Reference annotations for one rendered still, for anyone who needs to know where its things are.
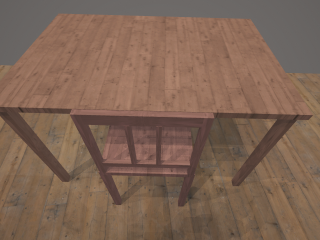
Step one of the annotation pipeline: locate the table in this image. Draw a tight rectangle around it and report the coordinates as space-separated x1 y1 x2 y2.
0 13 313 186

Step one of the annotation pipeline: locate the chair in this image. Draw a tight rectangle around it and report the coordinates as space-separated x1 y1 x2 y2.
70 109 214 207

